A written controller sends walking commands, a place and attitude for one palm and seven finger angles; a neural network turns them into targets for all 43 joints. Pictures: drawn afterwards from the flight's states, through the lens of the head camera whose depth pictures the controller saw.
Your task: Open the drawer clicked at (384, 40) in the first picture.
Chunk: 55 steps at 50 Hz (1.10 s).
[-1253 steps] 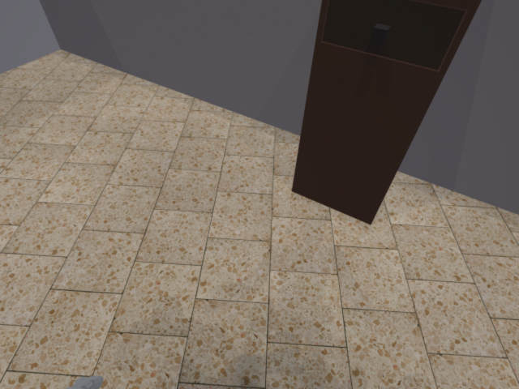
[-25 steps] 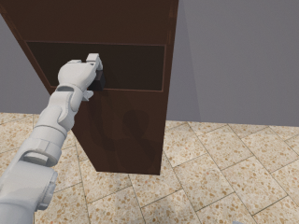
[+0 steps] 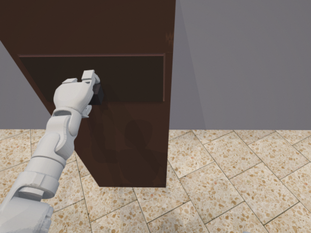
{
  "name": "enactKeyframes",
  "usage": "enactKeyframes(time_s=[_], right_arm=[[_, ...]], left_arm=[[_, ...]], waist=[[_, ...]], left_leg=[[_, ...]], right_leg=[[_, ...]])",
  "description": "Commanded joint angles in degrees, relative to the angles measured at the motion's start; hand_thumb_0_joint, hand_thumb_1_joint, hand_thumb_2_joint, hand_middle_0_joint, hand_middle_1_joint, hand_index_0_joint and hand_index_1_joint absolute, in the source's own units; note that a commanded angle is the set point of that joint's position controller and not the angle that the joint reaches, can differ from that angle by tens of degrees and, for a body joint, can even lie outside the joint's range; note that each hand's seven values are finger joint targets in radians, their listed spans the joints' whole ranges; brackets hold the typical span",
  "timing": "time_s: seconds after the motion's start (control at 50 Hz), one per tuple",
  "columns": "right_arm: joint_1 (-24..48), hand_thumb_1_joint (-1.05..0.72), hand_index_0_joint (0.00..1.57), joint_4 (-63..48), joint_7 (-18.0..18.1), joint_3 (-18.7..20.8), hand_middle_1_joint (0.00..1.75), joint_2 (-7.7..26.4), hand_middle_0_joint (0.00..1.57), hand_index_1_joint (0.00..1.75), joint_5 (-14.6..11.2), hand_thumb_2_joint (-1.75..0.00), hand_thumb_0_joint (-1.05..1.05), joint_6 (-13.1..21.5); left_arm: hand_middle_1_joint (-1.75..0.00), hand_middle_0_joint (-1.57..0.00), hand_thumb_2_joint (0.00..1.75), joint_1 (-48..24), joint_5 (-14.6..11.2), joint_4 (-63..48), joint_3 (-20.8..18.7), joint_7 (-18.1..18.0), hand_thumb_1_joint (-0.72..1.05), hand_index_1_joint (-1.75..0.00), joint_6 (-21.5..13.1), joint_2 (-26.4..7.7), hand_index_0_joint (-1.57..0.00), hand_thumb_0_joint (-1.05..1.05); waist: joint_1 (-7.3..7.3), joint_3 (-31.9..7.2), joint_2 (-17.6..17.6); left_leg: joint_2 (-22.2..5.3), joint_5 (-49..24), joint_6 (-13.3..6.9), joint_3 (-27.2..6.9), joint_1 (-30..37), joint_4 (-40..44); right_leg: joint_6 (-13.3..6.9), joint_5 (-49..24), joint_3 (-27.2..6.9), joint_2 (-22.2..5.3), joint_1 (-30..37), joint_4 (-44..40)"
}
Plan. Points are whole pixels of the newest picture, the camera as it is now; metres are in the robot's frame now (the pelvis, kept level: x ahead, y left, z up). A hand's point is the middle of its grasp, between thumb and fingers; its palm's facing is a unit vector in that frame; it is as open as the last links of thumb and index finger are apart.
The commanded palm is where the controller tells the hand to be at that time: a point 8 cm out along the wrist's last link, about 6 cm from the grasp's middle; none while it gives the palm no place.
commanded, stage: pull the drawer open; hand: left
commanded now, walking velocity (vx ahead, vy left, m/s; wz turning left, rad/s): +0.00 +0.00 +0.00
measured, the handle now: (95, 90) +0.47 +0.20 +0.12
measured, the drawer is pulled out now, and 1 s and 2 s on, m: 0.01 0.06 0.27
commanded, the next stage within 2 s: none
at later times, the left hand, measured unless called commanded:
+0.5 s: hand (82, 108) +0.41 +0.22 +0.11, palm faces +0.02 -0.06 -1.00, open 9.5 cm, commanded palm +0.39 +0.21 +0.16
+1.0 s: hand (78, 126) +0.35 +0.21 +0.10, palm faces +0.08 -0.12 -0.99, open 8.9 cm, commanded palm +0.30 +0.21 +0.16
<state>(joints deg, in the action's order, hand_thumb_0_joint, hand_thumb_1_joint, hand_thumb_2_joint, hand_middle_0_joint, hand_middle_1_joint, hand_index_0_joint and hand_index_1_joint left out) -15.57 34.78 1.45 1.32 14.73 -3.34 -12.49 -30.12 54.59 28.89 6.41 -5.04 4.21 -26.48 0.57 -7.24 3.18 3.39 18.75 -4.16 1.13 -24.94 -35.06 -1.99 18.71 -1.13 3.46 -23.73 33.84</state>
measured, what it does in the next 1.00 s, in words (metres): stands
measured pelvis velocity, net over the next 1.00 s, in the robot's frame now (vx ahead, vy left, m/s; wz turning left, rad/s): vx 0.01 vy -0.01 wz -0.01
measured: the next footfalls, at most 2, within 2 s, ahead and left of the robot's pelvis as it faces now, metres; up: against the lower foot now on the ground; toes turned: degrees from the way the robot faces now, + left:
none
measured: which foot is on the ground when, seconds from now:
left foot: down 0.00-1.00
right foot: down 0.00-1.00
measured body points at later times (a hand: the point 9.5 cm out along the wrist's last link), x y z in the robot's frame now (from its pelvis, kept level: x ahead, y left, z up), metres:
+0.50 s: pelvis +0.00 -0.01 +0.00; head +0.03 -0.02 +0.45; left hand +0.40 +0.22 +0.17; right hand +0.18 -0.23 -0.12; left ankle -0.02 +0.07 -0.73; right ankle -0.02 -0.10 -0.73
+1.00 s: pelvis +0.01 -0.01 +0.00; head +0.02 -0.03 +0.45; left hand +0.34 +0.22 +0.16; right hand +0.16 -0.26 -0.11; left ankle -0.02 +0.07 -0.73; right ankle -0.02 -0.10 -0.73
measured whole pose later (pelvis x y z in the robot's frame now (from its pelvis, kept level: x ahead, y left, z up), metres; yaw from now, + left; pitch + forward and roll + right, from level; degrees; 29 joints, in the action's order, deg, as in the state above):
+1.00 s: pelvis +0.01 -0.01 +0.00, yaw +0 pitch +7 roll +0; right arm -11.6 33.7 0.7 1.0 15.5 -3.0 -12.2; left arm -9.3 51.8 5.5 3.4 -2.8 6.8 -27.0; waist -0.8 -6.5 4.0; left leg 3.0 19.1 -3.5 1.3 -20.3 -32.9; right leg -2.6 19.2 -1.6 3.9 -19.5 32.3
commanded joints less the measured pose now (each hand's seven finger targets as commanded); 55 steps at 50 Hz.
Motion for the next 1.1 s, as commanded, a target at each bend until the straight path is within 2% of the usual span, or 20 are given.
enactKeyframes(time_s=[0.0, 0.04, 0.08, 0.12, 0.14, 0.18, 0.22, 0.28, 0.32, 0.36, 0.52, 0.56, 0.6, 0.7, 0.74, 0.82, 0.84, 0.86, 0.98, 1.08], right_arm=[[7.5, -0.90, 0.20, -8.8, -0.2, 2.0, 0.30, 6.9, 0.20, 0.30, 0.2, -0.90, 0.00, 2.5], [8.6, -0.90, 0.20, -9.1, -0.3, 1.7, 0.30, 6.9, 0.20, 0.30, 0.2, -0.90, 0.00, 2.4], [9.5, -0.90, 0.20, -9.5, -0.6, 1.5, 0.30, 6.5, 0.20, 0.30, 0.3, -0.90, 0.00, 2.5], [8.5, -0.90, 0.20, -6.2, 0.4, 1.2, 0.30, 7.1, 0.20, 0.30, 0.2, -0.90, 0.00, 2.1], [8.3, -0.90, 0.20, -5.7, 0.6, 1.1, 0.30, 7.1, 0.20, 0.30, 0.0, -0.90, 0.00, 2.4], [8.5, -0.90, 0.20, -5.6, 1.1, 1.0, 0.30, 6.9, 0.20, 0.30, 0.2, -0.90, 0.00, 2.4], [8.1, -0.90, 0.20, -5.2, 1.3, 1.1, 0.30, 6.9, 0.20, 0.30, 0.5, -0.90, 0.00, 2.4], [8.2, -0.90, 0.20, -4.7, 1.4, 1.0, 0.30, 6.5, 0.20, 0.30, 0.7, -0.90, 0.00, 2.1], [7.9, -0.90, 0.20, -4.7, 1.5, 1.0, 0.30, 6.7, 0.20, 0.30, 0.7, -0.90, 0.00, 1.9], [8.3, -0.90, 0.20, -5.1, 1.7, 0.7, 0.30, 6.3, 0.20, 0.30, 0.5, -0.90, 0.00, 1.8], [6.7, -0.90, 0.20, -5.1, 2.1, 0.8, 0.30, 6.6, 0.20, 0.30, 0.7, -0.90, 0.00, 1.7], [7.0, -0.90, 0.20, -5.6, 2.1, 0.9, 0.30, 6.5, 0.20, 0.30, 0.7, -0.90, 0.00, 1.8], [7.1, -0.90, 0.20, -6.6, 1.8, 1.0, 0.30, 6.2, 0.20, 0.30, 0.7, -0.90, 0.00, 1.8], [8.6, -0.90, 0.20, -9.0, 0.7, 1.5, 0.30, 6.4, 0.20, 0.30, 0.5, -0.90, 0.00, 1.9], [9.5, -0.90, 0.20, -9.6, 0.4, 1.4, 0.30, 6.5, 0.20, 0.30, 0.4, -0.90, 0.00, 2.1], [11.5, -0.90, 0.20, -10.6, 0.0, 1.5, 0.30, 6.9, 0.20, 0.30, 0.4, -0.90, 0.00, 2.5], [12.1, -0.90, 0.20, -11.0, -0.2, 1.3, 0.30, 6.4, 0.20, 0.30, 0.3, -0.90, 0.00, 2.7], [12.1, -0.90, 0.20, -10.8, -0.3, 1.3, 0.30, 6.6, 0.20, 0.30, 0.4, -0.90, 0.00, 3.0], [15.0, -0.90, 0.20, -11.1, -1.2, 0.8, 0.30, 5.7, 0.20, 0.30, 0.8, -0.90, 0.00, 4.2], [16.8, -0.90, 0.20, -10.8, -1.5, 0.0, 0.30, 5.3, 0.20, 0.30, 1.0, -0.90, 0.00, 4.5]], left_arm=[[-1.35, -0.40, 0.90, -12.4, -0.2, -17.1, -4.1, 0.9, 0.90, -1.35, 1.3, -11.4, -0.40, 0.00], [-1.35, -0.40, 0.90, -9.6, -0.4, -20.6, -5.1, 1.2, 0.90, -1.35, 2.1, -12.4, -0.40, 0.00], [-1.35, -0.40, 0.90, -6.5, -0.5, -24.5, -4.2, 1.6, 0.90, -1.35, 2.8, -10.9, -0.40, 0.00], [-1.35, -0.40, 0.90, -21.9, 0.6, -18.5, -1.3, 1.6, 0.90, -1.35, 3.8, -10.7, -0.40, 0.00], [-1.35, -0.40, 0.90, -25.0, 1.1, -16.9, -1.7, 1.4, 0.90, -1.35, 4.0, -11.6, -0.40, 0.00], [-1.35, -0.40, 0.90, -22.9, 2.1, -14.9, -2.9, 1.4, 0.90, -1.35, 4.4, -12.7, -0.40, 0.00], [-1.35, -0.40, 0.90, -25.8, 2.1, -15.8, -1.9, 1.7, 0.90, -1.35, 4.1, -11.9, -0.40, 0.00], [-1.35, -0.40, 0.90, -26.8, 1.4, -13.1, -1.2, 2.3, 0.90, -1.35, 3.6, -10.6, -0.40, 0.00], [-1.35, -0.40, 0.90, -27.8, 0.9, -11.8, -1.2, 2.8, 0.90, -1.35, 3.0, -10.7, -0.40, 0.00], [-1.35, -0.40, 0.90, -28.2, 0.5, -9.3, 0.6, 3.4, 0.90, -1.35, 2.3, -8.3, -0.40, 0.00], [-1.35, -0.40, 0.90, -31.6, 1.5, -3.3, -0.9, 3.4, 0.90, -1.35, -1.0, -10.8, -0.40, 0.00], [-1.35, -0.40, 0.90, -27.6, 1.7, -2.9, -2.8, 3.2, 0.90, -1.35, -1.6, -12.3, -0.40, 0.00], [-1.35, -0.40, 0.90, -24.9, 1.2, -5.0, -1.0, 3.2, 0.90, -1.35, -2.1, -9.8, -0.40, 0.00], [-1.35, -0.40, 0.90, -13.4, -0.4, -14.6, -2.9, 2.9, 0.90, -1.35, -2.5, -10.3, -0.40, 0.00], [-1.35, -0.40, 0.90, -8.4, -1.4, -17.2, -3.4, 2.8, 0.90, -1.35, -1.9, -10.2, -0.40, 0.00], [-1.35, -0.40, 0.90, 1.3, -2.0, -26.0, -7.7, 2.4, 0.90, -1.35, -0.6, -13.7, -0.40, 0.00], [-1.35, -0.40, 0.90, 3.5, -2.4, -27.8, -6.1, 2.4, 0.90, -1.35, -0.1, -11.5, -0.40, 0.00], [-1.35, -0.40, 0.90, 5.0, -2.6, -29.4, -8.1, 2.1, 0.90, -1.35, 0.2, -13.2, -0.40, 0.00], [-1.35, -0.40, 0.90, 14.5, -2.3, -41.4, -7.5, 1.2, 0.90, -1.35, 2.5, -11.2, -0.40, 0.00], [-1.35, -0.40, 0.90, 20.5, -2.2, -46.1, -7.4, 1.0, 0.90, -1.35, 4.0, -9.9, -0.40, 0.00]], waist=[[-2.32, -15.8, -1.7], [-2.79, -16.5, -0.8], [-3.04, -17.0, 0.4], [0.85, -12.1, -1.1], [0.96, -10.8, -1.0], [-0.42, -12.8, 0.1], [-0.19, -16.7, 1.5], [-0.03, -18.3, -0.5], [0.20, -18.3, -2.5], [0.50, -15.5, -3.5], [0.28, -14.2, -2.7], [-0.77, -14.3, -2.5], [-1.23, -14.9, -1.3], [-2.85, -16.9, -1.7], [-3.05, -15.7, -2.4], [-4.42, -16.0, -2.1], [-4.22, -14.6, -1.7], [-4.38, -14.2, -1.9], [-4.95, -13.6, 1.6], [-4.89, -11.1, -0.6]], left_leg=[[-3.0, -30.2, 2.0, -4.0, 12.6, 3.0], [-3.0, -33.0, 2.1, -4.0, 13.4, 2.9], [-3.1, -37.5, 2.5, -4.1, 15.1, 2.4], [-3.0, -31.8, 2.6, -3.8, 13.9, 2.1], [-2.8, -28.9, 2.7, -4.2, 13.1, 2.6], [-2.3, -29.4, 2.8, -4.1, 13.8, 2.5], [-2.2, -32.2, 3.3, -4.3, 16.3, 1.7], [-2.1, -33.7, 3.1, -4.2, 16.3, 0.7], [-1.9, -32.7, 2.8, -4.1, 15.5, 0.6], [-1.8, -28.6, 2.5, -3.9, 13.7, 1.0], [-1.1, -21.1, 1.8, -3.2, 9.1, 1.3], [-1.1, -19.9, 1.5, -3.0, 8.1, 1.5], [-1.1, -19.6, 1.5, -2.9, 8.0, 1.8], [-1.5, -22.2, 1.3, -2.9, 8.5, 2.5], [-1.5, -21.7, 1.2, -2.7, 7.6, 3.0], [-1.8, -25.3, 1.3, -2.7, 8.6, 3.7], [-1.7, -25.2, 1.2, -2.6, 8.8, 3.8], [-2.0, -26.4, 1.3, -2.7, 9.1, 3.9], [-2.5, -33.5, 2.2, -3.3, 14.1, 3.7], [-2.7, -34.5, 2.8, -3.5, 15.0, 3.9]], right_leg=[[-1.1, -18.5, 0.6, -0.7, 7.2, -2.7], [-1.0, -20.4, 0.3, -0.9, 8.6, -2.7], [-0.8, -22.6, 0.4, -0.9, 8.8, -2.5], [-0.9, -19.5, 1.0, -0.5, 3.8, -3.3], [-1.0, -17.7, 1.2, -0.3, 2.5, -3.6], [-1.5, -17.9, 1.0, -0.4, 3.8, -3.2], [-1.6, -19.0, 1.0, -0.7, 4.3, -2.7], [-1.3, -21.3, 1.0, -0.9, 4.9, -2.1], [-1.2, -22.0, 0.9, -1.1, 5.8, -2.3], [-1.1, -20.4, 1.0, -1.2, 4.5, -2.6], [-1.4, -17.5, 0.3, -1.5, 5.1, -2.9], [-1.4, -17.4, -0.1, -1.6, 6.1, -2.8], [-1.4, -17.0, -0.1, -1.7, 6.7, -2.7], [-1.2, -19.1, -0.6, -1.6, 10.1, -2.4], [-1.0, -19.3, -0.7, -1.6, 11.2, -2.8], [-0.9, -22.0, -1.0, -1.6, 13.8, -2.7], [-0.7, -22.1, -0.9, -1.6, 13.2, -3.0], [-0.7, -22.9, -0.8, -1.5, 13.4, -3.0], [-0.6, -23.5, -0.2, -1.3, 11.6, -3.0], [-0.4, -23.5, 0.4, -1.2, 10.9, -3.3]])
